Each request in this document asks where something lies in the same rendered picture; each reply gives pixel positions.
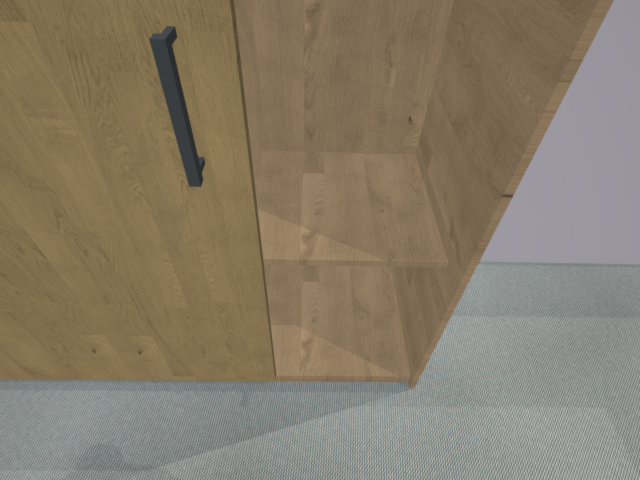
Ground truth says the wardrobe door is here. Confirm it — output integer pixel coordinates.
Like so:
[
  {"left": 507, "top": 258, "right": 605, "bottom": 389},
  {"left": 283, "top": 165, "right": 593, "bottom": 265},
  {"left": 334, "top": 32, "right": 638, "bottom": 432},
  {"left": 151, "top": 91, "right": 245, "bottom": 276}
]
[{"left": 0, "top": 0, "right": 276, "bottom": 381}]

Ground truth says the handle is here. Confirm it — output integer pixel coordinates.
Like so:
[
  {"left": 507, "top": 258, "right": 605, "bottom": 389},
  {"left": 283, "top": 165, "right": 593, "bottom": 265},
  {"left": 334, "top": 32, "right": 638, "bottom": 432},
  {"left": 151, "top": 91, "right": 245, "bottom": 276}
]
[{"left": 149, "top": 26, "right": 205, "bottom": 187}]

